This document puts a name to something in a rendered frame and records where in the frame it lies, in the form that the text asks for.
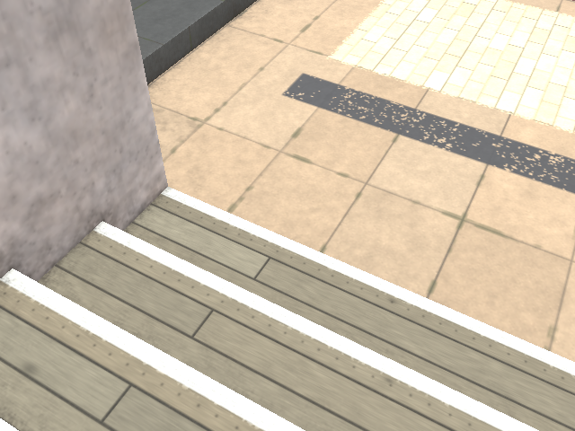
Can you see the stairs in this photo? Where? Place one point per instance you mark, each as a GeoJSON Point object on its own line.
{"type": "Point", "coordinates": [194, 319]}

